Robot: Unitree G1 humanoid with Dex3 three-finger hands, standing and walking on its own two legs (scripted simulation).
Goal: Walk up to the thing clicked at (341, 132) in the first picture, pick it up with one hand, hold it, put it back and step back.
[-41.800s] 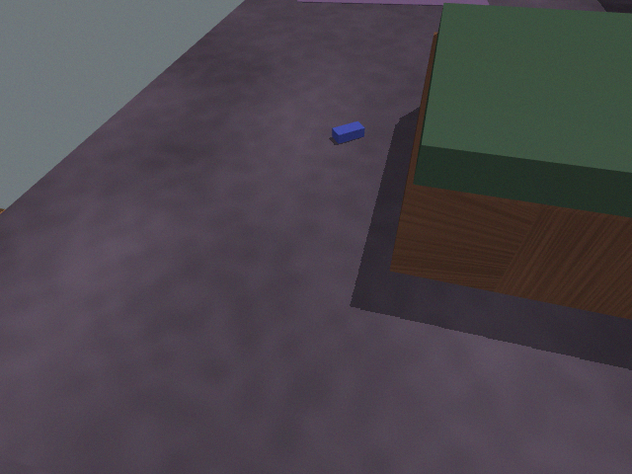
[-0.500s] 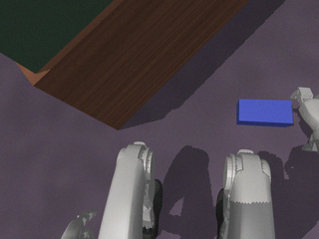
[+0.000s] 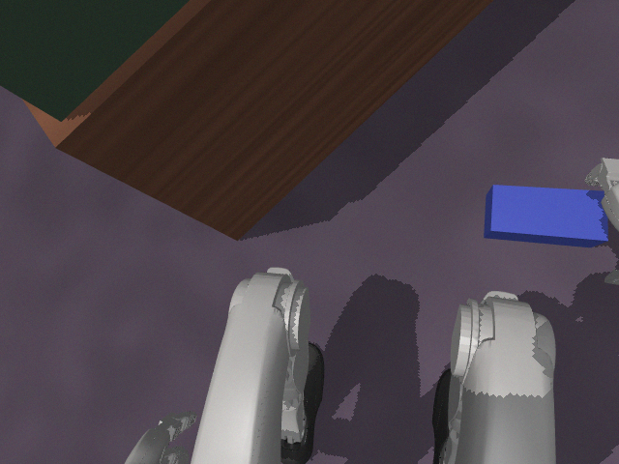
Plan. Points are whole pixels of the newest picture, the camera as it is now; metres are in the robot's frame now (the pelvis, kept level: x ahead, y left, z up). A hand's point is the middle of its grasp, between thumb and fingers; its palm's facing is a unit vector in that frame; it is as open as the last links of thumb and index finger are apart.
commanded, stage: rise first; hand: right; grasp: from above
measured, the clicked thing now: (541, 216) +0.48 -0.28 -0.31
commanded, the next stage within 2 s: approach in 1.94 s
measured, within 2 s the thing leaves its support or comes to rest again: neither
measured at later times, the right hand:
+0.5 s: hand (611, 229) +0.42 -0.32 -0.18, palm faces -0.45 +0.09 -0.89, open 14.1 cm
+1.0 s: hand (614, 219) +0.44 -0.33 -0.19, palm faces -0.44 +0.09 -0.90, open 14.2 cm
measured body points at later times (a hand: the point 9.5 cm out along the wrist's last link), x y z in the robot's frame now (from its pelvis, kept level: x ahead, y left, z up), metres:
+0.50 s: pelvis +0.00 +0.00 -0.01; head +0.24 -0.06 +0.37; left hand +0.07 +0.28 -0.12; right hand +0.44 -0.32 -0.13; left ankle +0.10 +0.13 -0.30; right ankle +0.08 -0.13 -0.30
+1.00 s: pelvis +0.00 +0.00 -0.01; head +0.24 -0.08 +0.36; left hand +0.06 +0.28 -0.12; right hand +0.46 -0.33 -0.14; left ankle +0.10 +0.13 -0.30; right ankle +0.08 -0.13 -0.30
